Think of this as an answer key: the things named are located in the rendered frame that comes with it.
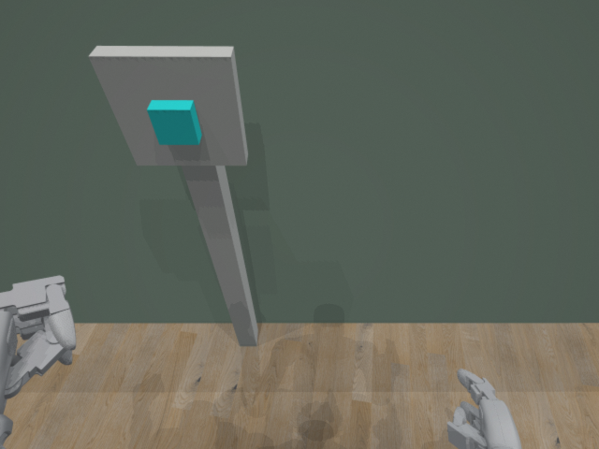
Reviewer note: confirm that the panel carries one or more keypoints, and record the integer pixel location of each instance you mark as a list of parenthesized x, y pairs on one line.
[(133, 76)]

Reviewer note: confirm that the button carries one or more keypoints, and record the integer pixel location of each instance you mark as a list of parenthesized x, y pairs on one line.
[(175, 122)]

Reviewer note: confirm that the left robot hand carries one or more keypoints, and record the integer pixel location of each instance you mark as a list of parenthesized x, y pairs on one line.
[(38, 311)]

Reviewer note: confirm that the right robot hand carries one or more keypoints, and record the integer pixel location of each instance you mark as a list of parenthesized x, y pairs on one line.
[(491, 426)]

